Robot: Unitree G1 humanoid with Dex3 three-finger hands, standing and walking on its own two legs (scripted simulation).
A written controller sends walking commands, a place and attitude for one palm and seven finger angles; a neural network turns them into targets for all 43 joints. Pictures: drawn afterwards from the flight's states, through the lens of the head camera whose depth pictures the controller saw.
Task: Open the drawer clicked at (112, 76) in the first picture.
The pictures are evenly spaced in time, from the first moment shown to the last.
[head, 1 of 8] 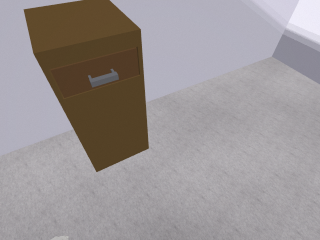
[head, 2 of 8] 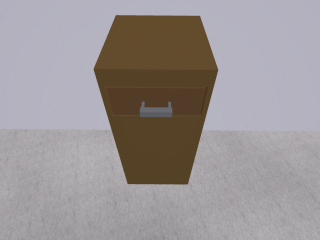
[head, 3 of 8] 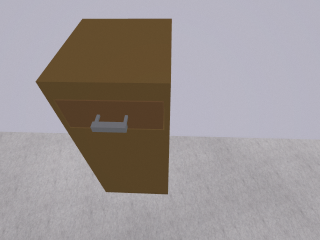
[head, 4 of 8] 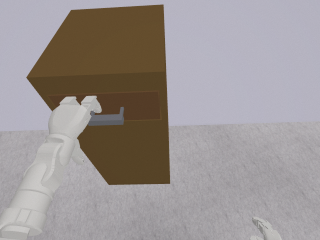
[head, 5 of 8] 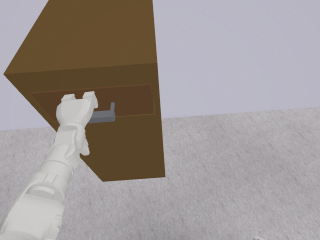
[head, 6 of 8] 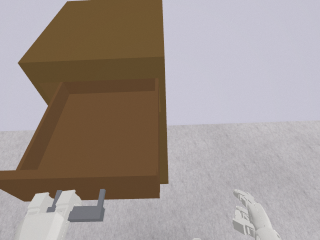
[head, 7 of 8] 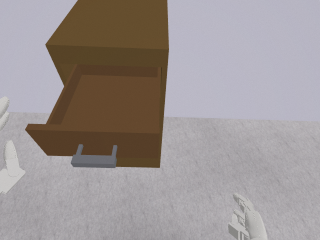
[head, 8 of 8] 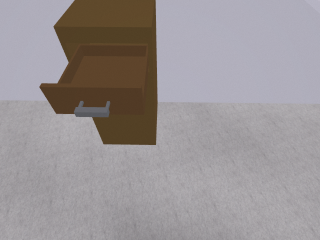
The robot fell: no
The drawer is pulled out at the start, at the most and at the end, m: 0.00 0.30 0.28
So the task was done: yes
